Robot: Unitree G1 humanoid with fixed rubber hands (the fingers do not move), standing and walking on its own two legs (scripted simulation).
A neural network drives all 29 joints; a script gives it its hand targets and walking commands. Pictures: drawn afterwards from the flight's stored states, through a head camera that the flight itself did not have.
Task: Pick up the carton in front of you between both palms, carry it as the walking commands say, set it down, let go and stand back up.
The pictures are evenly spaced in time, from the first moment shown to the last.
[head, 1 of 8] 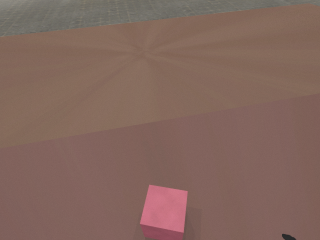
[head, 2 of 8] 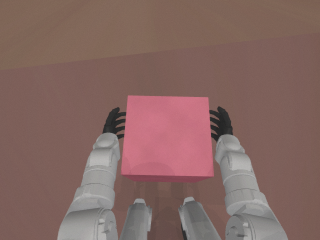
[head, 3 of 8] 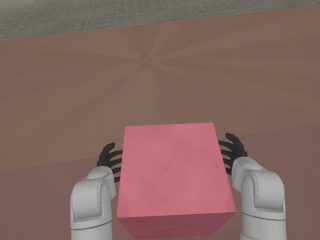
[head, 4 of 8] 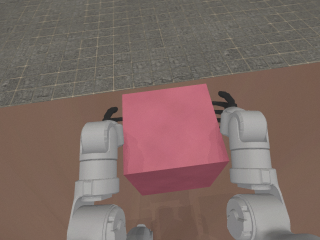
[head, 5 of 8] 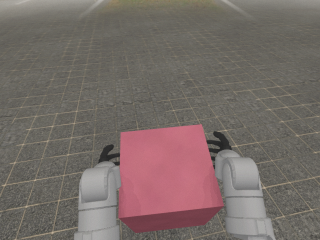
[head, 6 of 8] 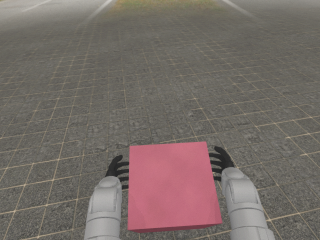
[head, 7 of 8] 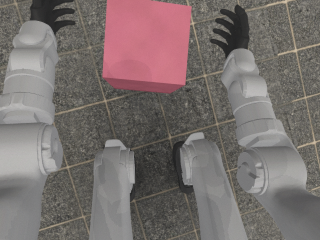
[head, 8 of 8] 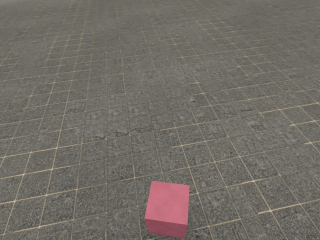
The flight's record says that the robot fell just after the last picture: no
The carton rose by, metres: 0.66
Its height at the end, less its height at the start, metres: -0.21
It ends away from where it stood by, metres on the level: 5.60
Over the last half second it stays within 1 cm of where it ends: yes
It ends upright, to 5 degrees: yes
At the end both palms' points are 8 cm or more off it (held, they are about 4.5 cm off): yes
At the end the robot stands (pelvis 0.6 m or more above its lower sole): yes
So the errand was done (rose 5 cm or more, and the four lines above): yes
